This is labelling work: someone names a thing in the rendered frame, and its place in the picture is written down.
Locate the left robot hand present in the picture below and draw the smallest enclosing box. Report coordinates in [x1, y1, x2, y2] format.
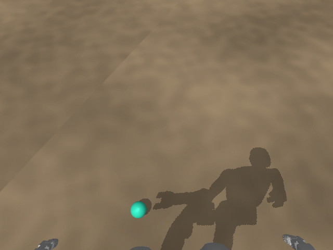
[34, 239, 58, 250]

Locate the right robot hand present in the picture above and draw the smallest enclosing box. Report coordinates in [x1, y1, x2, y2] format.
[282, 234, 315, 250]

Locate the ball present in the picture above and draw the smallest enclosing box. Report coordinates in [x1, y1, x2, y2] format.
[130, 201, 146, 218]

